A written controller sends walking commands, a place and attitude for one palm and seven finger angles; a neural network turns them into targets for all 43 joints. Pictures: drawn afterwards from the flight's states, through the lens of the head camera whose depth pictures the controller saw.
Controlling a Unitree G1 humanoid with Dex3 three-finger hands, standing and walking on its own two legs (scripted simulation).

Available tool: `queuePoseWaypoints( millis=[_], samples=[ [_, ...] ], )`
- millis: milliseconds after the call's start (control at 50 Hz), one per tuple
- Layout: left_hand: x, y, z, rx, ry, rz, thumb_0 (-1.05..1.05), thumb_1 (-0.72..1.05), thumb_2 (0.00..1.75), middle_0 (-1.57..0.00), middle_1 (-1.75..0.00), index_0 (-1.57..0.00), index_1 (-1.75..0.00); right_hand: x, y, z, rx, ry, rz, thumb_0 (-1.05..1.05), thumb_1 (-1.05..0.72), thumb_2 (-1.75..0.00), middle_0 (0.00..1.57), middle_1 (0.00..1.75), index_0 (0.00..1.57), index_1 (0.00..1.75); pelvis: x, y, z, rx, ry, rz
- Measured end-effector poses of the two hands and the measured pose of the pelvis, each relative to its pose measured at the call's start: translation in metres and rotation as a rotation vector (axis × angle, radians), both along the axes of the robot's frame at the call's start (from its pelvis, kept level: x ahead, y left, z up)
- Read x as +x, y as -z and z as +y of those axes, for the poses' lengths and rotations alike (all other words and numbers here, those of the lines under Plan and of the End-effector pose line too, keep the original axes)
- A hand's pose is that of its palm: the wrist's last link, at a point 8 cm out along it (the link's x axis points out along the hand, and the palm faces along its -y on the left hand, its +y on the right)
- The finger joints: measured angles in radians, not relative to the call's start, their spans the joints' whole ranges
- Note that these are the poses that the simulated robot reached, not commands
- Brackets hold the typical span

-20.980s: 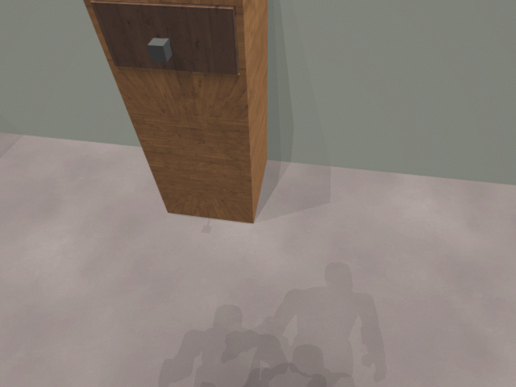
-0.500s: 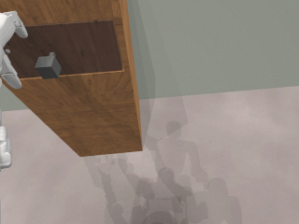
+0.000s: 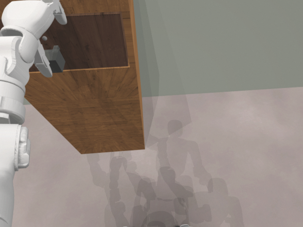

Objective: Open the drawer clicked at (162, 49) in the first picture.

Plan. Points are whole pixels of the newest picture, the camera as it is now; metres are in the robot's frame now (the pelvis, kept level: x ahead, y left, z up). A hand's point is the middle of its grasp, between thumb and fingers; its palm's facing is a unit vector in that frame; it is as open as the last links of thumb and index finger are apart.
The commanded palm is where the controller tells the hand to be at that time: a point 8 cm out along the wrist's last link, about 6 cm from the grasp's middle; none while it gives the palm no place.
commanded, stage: lower the fingers behind the handle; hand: left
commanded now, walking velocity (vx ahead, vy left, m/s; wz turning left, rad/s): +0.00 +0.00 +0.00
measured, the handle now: (54, 56) +0.56 +0.25 +0.11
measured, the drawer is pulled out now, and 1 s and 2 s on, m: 0.00 0.00 0.00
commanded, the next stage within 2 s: close the thumb around the handle in 1.48 s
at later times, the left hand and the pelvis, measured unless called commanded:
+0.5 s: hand (18, 67) +0.49 +0.31 +0.14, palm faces -0.12 -0.04 -0.99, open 13.7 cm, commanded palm +0.50 +0.30 +0.20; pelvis +0.00 +0.00 +0.00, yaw +2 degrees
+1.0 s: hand (30, 68) +0.51 +0.30 +0.11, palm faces -0.08 -0.05 -1.00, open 13.9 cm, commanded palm +0.50 +0.30 +0.16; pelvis +0.01 +0.01 -0.01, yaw +0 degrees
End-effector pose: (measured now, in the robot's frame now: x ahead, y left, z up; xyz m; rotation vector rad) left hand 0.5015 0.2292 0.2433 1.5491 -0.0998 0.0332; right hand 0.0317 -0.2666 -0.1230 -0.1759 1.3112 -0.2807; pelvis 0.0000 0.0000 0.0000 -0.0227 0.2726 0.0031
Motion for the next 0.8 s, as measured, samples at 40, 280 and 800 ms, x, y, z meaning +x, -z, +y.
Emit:
queuePoseWaypoints(
  millis=[40,280,800],
  samples=[
    [0.0,-0.001,0.005,0.007,-0.074,0.017,0.0,-0.49,0.3,-0.45,-1.26,-0.38,-1.26,0.0,0.003,0.008,0.028,0.018,-0.016,0.01,-0.91,-0.9,0.2,0.3,0.2,0.3,-0.002,-0.001,-0.001,0.003,0.008,-0.007],
    [-0.026,0.024,0.081,0.058,-0.267,0.292,0.0,-0.49,0.3,-0.33,-1.21,-0.33,-1.22,-0.032,-0.009,-0.008,-0.048,0.051,0.038,0.01,-0.91,-0.9,0.21,0.3,0.21,0.3,-0.006,-0.003,-0.009,0.002,-0.007,-0.018],
    [-0.004,0.07,0.073,-0.001,-0.136,0.186,0.0,-0.49,0.3,-0.32,-1.2,-0.32,-1.2,-0.009,0.001,0.019,-0.01,0.018,0.068,0.01,-0.91,-0.9,0.21,0.3,0.2,0.3,0.007,0.009,0.011,-0.022,-0.008,0.053]
  ],
)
